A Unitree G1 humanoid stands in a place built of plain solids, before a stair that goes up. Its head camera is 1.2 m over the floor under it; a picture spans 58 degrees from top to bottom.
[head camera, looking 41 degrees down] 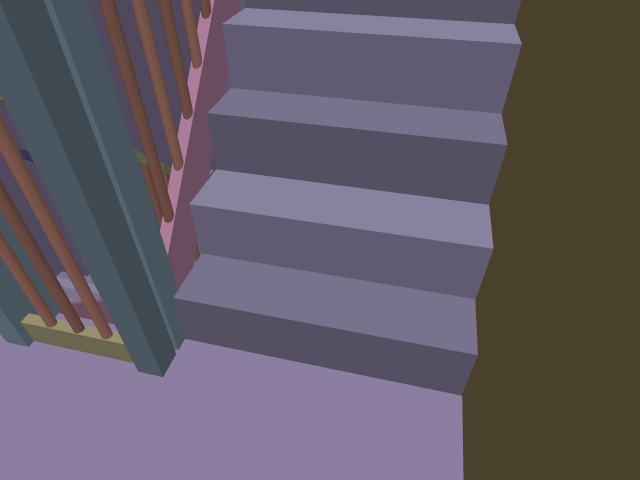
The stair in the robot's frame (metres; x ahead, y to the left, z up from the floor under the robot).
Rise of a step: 0.21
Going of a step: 0.20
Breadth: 0.90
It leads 13 degrees to the right of straight ahead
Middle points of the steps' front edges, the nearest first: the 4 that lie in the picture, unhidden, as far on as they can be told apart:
0.78 0.01 0.21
0.98 -0.03 0.41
1.18 -0.08 0.62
1.37 -0.13 0.82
